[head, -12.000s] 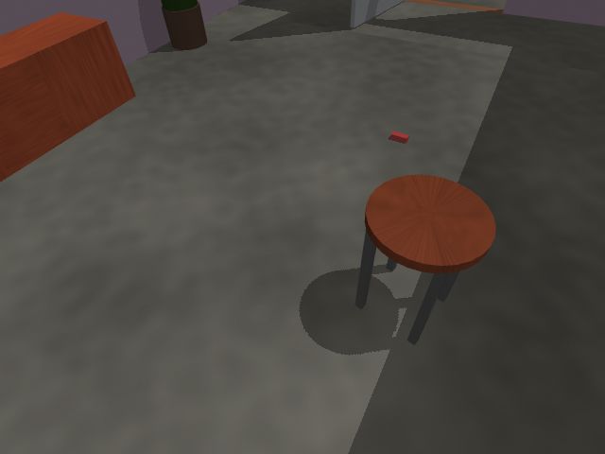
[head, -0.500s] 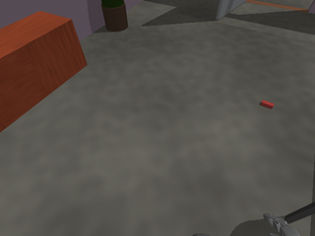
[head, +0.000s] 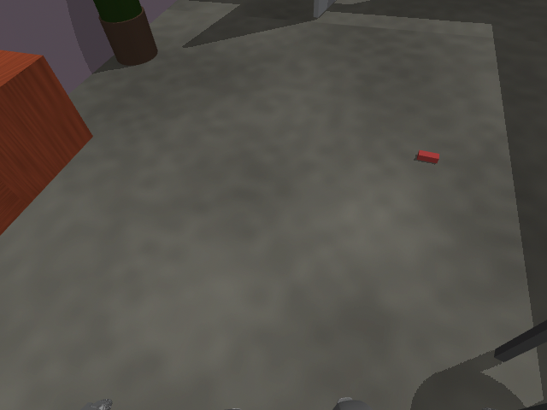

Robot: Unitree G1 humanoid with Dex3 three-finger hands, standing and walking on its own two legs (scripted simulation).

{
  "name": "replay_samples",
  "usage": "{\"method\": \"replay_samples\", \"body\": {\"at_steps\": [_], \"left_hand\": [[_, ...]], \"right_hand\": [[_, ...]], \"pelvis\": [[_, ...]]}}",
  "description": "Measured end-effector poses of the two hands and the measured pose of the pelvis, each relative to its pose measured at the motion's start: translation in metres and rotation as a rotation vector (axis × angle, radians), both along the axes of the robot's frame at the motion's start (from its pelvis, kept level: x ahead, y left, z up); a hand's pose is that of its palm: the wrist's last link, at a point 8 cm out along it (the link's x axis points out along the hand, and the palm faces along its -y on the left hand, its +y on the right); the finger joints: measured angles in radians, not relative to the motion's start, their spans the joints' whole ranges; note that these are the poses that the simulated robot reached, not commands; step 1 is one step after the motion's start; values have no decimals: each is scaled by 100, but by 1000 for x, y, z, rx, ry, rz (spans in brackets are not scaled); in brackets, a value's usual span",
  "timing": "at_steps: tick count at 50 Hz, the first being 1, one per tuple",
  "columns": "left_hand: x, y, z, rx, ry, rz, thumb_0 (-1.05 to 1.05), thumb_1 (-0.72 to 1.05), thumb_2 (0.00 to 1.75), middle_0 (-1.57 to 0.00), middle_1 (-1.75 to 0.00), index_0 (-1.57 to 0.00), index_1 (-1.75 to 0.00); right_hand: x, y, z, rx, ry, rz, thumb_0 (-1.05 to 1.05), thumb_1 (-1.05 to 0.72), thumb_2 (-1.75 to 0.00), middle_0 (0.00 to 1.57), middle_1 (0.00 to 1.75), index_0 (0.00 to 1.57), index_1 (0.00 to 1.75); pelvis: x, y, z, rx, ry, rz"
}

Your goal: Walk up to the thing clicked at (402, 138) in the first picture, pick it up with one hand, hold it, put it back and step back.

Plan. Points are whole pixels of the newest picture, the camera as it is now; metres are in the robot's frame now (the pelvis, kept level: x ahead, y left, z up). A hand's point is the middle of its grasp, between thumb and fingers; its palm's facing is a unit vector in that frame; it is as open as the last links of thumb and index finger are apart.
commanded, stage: walk up
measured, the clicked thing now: (428, 156) +1.30 -0.70 -0.73
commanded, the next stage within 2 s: stand in 0.74 s
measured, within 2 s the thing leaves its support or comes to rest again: neither
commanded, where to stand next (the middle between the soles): +0.06 +0.00 m, yaw -3 degrees
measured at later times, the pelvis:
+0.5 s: pelvis +0.00 +0.00 +0.02, yaw -6 degrees
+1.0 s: pelvis +0.01 +0.01 +0.04, yaw -5 degrees
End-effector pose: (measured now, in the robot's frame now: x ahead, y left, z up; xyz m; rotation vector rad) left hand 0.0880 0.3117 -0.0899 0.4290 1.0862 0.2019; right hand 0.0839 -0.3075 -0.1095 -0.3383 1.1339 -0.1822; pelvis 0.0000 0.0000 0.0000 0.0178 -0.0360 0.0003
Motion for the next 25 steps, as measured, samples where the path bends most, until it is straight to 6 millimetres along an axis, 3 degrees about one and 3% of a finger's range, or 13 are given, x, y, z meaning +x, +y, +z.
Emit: {"method": "replay_samples", "body": {"at_steps": [5,9,17,25], "left_hand": [[31,-1,-7,-42,-15,-28,1,90,90,-21,-30,-20,-30],[42,-4,-10,-49,-27,-49,0,90,90,-21,-30,-20,-30],[37,-5,-8,-53,31,-68,0,90,90,-21,-30,-20,-30],[24,-10,-1,-57,66,-54,1,91,90,-21,-30,-20,-30]], "right_hand": [[-8,5,14,-24,-8,-31,0,-90,-90,20,30,20,30],[-13,-5,16,-45,3,-51,0,-90,-90,21,30,20,30],[-24,-7,18,-48,-15,-109,0,-90,-90,20,30,20,30],[-36,-4,18,-9,20,-121,0,-90,-90,20,30,20,30]], "pelvis": [[4,5,4,-38,-3,-30],[5,2,2,-49,-1,-53],[3,9,8,-18,-9,-84],[-2,2,17,-15,-14,-99]]}}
